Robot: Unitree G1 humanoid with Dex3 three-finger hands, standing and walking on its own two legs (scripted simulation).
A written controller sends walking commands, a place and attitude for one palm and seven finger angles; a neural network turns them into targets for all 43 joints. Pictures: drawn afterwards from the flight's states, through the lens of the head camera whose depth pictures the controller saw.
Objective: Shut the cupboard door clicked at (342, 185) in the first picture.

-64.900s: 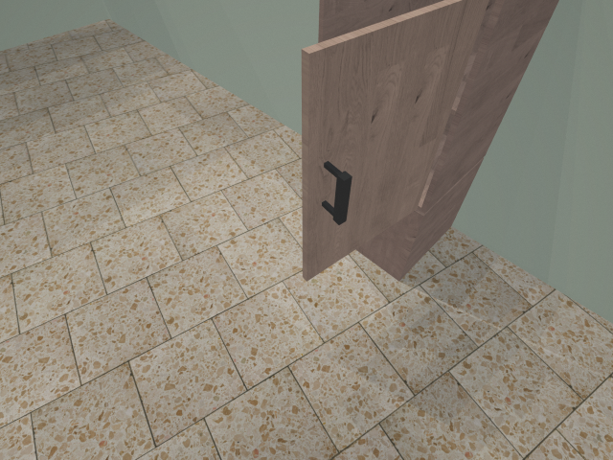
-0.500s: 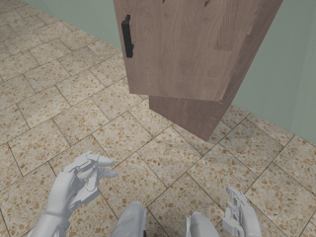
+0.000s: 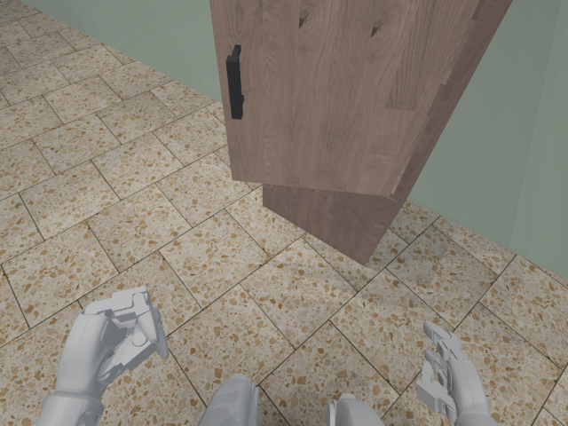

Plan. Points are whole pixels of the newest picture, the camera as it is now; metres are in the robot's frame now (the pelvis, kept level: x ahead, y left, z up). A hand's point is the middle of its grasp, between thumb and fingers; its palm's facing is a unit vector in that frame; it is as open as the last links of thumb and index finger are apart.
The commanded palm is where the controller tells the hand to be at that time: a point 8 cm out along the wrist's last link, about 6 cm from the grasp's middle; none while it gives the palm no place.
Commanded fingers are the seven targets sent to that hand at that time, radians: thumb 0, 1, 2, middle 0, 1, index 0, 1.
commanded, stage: raise the hand and make a fist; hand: left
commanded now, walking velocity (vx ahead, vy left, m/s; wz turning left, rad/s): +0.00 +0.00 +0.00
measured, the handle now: (237, 83) +0.69 +0.14 +0.08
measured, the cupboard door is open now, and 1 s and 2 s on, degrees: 30 30 29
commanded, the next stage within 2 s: bring the fist close to the handle in 0.66 s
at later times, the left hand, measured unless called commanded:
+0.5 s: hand (150, 327) +0.23 +0.18 +0.06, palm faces -0.06 -1.00 -0.04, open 3.1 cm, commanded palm +0.21 +0.23 +0.06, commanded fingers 0.00 0.90 0.90 -1.30 -1.50 -1.30 -1.50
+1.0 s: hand (181, 277) +0.29 +0.16 +0.05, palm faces -0.09 -1.00 -0.03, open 3.1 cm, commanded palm +0.31 +0.21 +0.06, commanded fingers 0.00 0.90 0.90 -1.30 -1.50 -1.30 -1.50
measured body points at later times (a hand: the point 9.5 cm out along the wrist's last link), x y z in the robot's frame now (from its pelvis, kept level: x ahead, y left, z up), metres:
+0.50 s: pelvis +0.01 -0.01 +0.00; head +0.07 +0.00 +0.45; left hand +0.22 +0.23 +0.07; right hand +0.18 -0.25 -0.07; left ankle +0.05 +0.10 -0.63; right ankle +0.02 -0.12 -0.63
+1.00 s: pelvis -0.01 -0.01 -0.01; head +0.07 +0.00 +0.44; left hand +0.29 +0.21 +0.06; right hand +0.18 -0.25 -0.09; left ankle +0.05 +0.10 -0.63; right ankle +0.02 -0.12 -0.63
